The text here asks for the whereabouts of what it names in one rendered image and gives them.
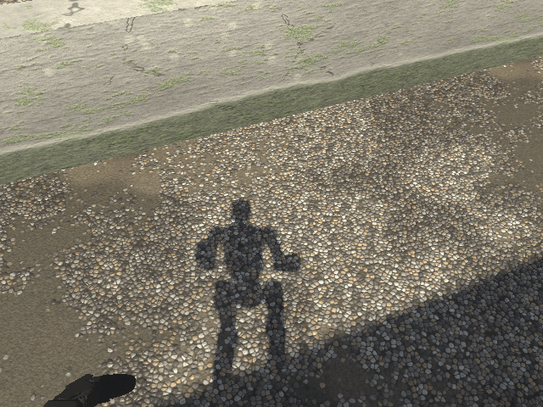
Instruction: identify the robot left hand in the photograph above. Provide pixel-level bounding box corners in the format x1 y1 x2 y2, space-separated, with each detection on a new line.
43 374 136 407

